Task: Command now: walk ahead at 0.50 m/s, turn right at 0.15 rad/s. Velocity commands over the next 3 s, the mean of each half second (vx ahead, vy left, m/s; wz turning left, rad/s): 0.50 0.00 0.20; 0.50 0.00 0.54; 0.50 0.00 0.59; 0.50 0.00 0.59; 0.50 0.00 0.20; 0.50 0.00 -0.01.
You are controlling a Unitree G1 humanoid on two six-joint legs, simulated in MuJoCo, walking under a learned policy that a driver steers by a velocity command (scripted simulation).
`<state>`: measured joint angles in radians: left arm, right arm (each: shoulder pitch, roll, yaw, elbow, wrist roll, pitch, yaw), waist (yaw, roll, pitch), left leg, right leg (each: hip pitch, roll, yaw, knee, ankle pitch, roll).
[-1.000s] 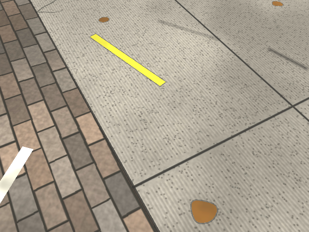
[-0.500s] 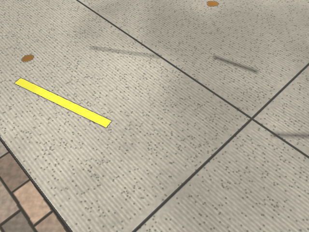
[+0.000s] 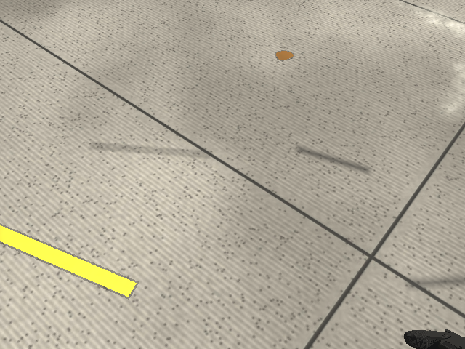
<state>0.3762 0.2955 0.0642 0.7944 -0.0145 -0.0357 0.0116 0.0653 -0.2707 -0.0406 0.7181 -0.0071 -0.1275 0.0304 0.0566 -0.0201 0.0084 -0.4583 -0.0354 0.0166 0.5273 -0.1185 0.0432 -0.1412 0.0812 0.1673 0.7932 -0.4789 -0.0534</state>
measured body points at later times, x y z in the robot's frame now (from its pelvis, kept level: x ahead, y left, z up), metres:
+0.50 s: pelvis +0.27 -0.03 +0.00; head +0.30 -0.03 +0.45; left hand +0.47 +0.24 -0.06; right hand +0.31 -0.31 -0.13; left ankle +0.11 +0.09 -0.67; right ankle +0.37 -0.13 -0.72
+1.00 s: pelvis +0.51 +0.09 -0.01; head +0.54 +0.12 +0.44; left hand +0.42 +0.37 -0.13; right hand +0.81 -0.05 -0.08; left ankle +0.55 +0.20 -0.72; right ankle +0.41 -0.12 -0.65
